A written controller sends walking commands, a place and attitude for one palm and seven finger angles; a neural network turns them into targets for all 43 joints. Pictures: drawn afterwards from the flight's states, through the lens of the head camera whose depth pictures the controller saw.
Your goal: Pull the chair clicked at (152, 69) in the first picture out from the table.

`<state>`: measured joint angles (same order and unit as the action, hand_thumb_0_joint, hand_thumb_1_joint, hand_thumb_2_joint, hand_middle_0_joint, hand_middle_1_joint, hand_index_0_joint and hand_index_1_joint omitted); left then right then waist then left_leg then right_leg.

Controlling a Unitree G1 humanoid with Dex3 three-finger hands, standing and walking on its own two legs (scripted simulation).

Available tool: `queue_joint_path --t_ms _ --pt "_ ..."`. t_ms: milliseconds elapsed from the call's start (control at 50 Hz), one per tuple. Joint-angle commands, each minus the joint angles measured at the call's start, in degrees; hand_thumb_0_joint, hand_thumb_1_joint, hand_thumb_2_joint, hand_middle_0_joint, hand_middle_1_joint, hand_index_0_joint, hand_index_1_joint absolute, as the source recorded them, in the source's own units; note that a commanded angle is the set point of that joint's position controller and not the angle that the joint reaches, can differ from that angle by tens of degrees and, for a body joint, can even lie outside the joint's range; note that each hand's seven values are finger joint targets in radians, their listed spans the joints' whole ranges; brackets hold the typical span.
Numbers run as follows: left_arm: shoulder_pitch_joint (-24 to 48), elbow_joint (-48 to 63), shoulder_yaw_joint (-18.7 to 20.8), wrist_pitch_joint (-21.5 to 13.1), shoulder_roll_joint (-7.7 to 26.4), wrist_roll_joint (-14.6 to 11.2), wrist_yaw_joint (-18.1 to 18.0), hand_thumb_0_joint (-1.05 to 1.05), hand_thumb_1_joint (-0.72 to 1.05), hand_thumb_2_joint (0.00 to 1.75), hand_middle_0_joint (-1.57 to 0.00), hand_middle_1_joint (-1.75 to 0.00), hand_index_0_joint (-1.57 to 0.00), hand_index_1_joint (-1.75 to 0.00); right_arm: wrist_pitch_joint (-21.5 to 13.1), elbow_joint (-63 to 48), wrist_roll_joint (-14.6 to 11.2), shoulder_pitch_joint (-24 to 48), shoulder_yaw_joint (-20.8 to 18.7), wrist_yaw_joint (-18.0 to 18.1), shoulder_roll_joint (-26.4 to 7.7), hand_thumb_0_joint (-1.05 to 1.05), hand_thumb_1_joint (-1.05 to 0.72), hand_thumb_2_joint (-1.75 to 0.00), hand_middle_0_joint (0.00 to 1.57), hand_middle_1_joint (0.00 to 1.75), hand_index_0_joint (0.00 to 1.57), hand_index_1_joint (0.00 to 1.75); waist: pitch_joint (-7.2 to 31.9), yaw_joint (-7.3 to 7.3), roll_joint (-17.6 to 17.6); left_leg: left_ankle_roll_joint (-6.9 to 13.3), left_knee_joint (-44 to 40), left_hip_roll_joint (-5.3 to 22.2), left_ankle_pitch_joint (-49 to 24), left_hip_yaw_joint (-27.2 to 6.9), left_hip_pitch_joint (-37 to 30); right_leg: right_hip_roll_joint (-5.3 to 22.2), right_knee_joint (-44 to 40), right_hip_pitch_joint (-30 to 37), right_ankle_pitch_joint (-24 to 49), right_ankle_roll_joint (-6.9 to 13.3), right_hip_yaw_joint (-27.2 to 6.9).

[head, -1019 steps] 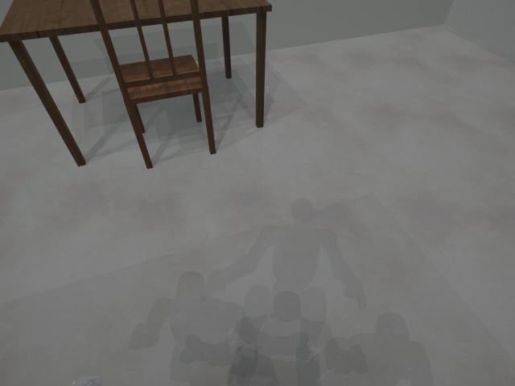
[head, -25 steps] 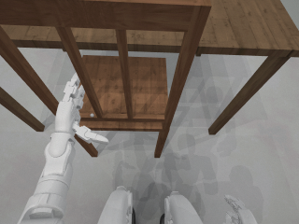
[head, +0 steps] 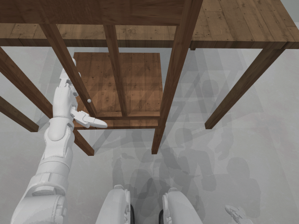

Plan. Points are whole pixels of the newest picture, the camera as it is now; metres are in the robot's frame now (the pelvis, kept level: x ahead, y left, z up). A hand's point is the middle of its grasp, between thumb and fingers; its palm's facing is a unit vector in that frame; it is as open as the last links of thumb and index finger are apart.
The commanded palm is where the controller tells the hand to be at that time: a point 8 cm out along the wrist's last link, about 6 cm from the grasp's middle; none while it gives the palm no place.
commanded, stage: push the fingers through the gap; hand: left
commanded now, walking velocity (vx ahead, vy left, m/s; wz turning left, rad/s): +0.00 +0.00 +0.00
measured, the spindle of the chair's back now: (78, 83) +0.47 +0.18 +0.06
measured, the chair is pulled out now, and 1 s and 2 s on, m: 0.00 0.00 0.03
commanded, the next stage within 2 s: hook a spindle and tug to test in 0.26 s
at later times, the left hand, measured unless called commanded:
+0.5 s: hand (88, 101) +0.43 +0.16 +0.02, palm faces +0.00 -1.00 -0.05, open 16.8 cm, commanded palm +0.41 +0.21 +0.03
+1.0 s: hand (88, 101) +0.43 +0.16 +0.03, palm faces +0.01 -1.00 -0.04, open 10.3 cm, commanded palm +0.41 +0.20 +0.03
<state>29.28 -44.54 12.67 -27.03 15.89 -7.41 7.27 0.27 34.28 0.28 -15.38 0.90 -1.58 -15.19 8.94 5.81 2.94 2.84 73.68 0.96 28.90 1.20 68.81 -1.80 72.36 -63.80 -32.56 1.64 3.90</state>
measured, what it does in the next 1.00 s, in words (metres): stands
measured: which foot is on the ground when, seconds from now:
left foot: down 0.00-1.00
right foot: down 0.00-1.00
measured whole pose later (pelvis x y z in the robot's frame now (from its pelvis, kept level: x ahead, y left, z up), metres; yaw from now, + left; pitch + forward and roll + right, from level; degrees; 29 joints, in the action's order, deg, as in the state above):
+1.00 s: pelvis +0.00 +0.00 +0.00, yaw +0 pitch +24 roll -3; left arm 28.9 -44.6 11.4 -27.3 14.8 -7.5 5.1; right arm 0.1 34.2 0.4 -14.9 0.8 -2.2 -15.0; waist 9.1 5.5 2.9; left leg 3.1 73.8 0.7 29.1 0.9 68.6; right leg -1.7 72.0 -63.3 -32.7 1.4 4.1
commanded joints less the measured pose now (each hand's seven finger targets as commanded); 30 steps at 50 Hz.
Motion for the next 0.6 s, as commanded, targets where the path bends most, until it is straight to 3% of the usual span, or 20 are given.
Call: queue_joint_path --t_ms 0,120,180,200,220,320,340,520,580 --pt "17.25 10.84 1.23 -3.89 7.86 -0.64 -0.40 0.00 -0.50 0.30 -0.06 -0.08 -0.06 -0.08 -1.42 -5.27 -0.57 -4.36 -3.49 0.78 -8.68 0.00 -0.90 -0.90 0.20 0.30 0.20 0.30 24.24 1.09 -0.38 -0.94 -8.10 -0.31 -16.07 -4.84 -22.28 -0.35 -10.70 8.81 16.28 0.06 -2.59" --pt "19.55 13.16 2.41 -5.89 9.48 -0.18 -1.46 0.00 -0.50 0.30 -0.06 -0.08 -0.06 -0.08 -1.72 -4.73 -0.19 -4.66 -3.71 0.80 -8.79 0.00 -0.90 -0.90 0.20 0.30 0.20 0.30 26.70 0.77 2.08 -1.15 -8.00 -0.33 -16.32 -5.07 -24.62 -0.28 -10.53 8.34 15.69 0.16 -2.72" --pt "19.33 10.13 2.34 -5.45 9.72 0.29 -1.32 0.00 -0.50 0.30 -0.06 -0.08 -0.06 -0.08 -1.51 -4.21 -0.18 -4.83 -3.62 0.83 -8.88 0.00 -0.90 -0.90 0.20 0.30 0.20 0.30 24.94 1.34 0.16 -1.02 -7.58 -0.26 -15.04 -4.83 -22.27 -0.29 -10.58 8.36 15.38 -0.01 -2.92" --pt "20.49 10.27 1.88 -5.49 9.16 0.26 -1.12 0.00 -0.50 0.30 -0.06 -0.08 -0.06 -0.08 -1.64 -4.28 -0.17 -4.79 -3.54 0.82 -8.76 0.00 -0.90 -0.90 0.20 0.30 0.20 0.30 24.90 1.54 1.71 -0.90 -7.31 -0.40 -15.22 -4.67 -22.46 -0.28 -10.43 7.81 15.44 0.06 -3.01" --pt "19.23 9.18 2.83 -5.30 9.95 0.28 -0.99 0.00 -0.50 0.30 -0.06 -0.08 -0.06 -0.08 -1.53 -4.28 -0.19 -4.92 -3.55 0.77 -8.89 0.00 -0.90 -0.90 0.20 0.30 0.20 0.30 24.87 0.89 1.58 -1.08 -7.58 -0.42 -15.01 -4.79 -22.58 -0.29 -10.61 8.07 15.05 0.18 -2.94" --pt "19.46 8.56 2.83 -4.97 9.79 -0.39 -0.10 0.00 -0.50 0.30 -0.06 -0.08 -0.06 -0.08 -1.44 -4.79 -0.32 -4.56 -3.42 0.87 -8.89 0.00 -0.90 -0.90 0.20 0.30 0.20 0.30 25.56 1.19 0.53 -0.85 -7.23 -0.54 -14.85 -4.48 -21.55 -0.25 -10.66 9.09 15.65 0.06 -3.19" --pt "19.76 9.17 3.92 -5.13 11.34 -0.39 -0.06 0.00 -0.50 0.30 -0.06 -0.08 -0.06 -0.08 -1.41 -4.73 -0.27 -4.72 -3.49 0.94 -9.07 0.00 -0.90 -0.90 0.20 0.30 0.20 0.30 25.90 0.74 1.06 -0.92 -7.06 -0.46 -15.39 -4.52 -21.65 -0.21 -10.40 9.31 16.08 0.12 -3.31" --pt "18.97 11.95 1.69 -4.87 8.57 -1.05 0.62 0.00 -0.50 0.30 -0.22 -0.57 -0.22 -0.57 -1.63 -4.82 -0.34 -4.71 -3.73 0.62 -8.92 0.00 -0.90 -0.90 0.20 0.30 0.20 0.30 27.55 1.13 2.05 -1.05 -7.11 -0.33 -17.86 -5.07 -24.74 -0.36 -10.29 8.27 17.52 0.14 -2.74" --pt "17.10 11.36 1.37 -4.21 8.13 -0.96 0.28 0.00 -0.50 0.30 -0.27 -0.74 -0.27 -0.74 -1.44 -4.88 -0.50 -4.53 -3.69 0.51 -8.88 0.00 -0.90 -0.90 0.20 0.30 0.20 0.30 25.64 0.99 1.04 -1.08 -7.48 -0.35 -16.41 -4.95 -23.40 -0.39 -10.68 8.27 16.34 0.12 -2.68"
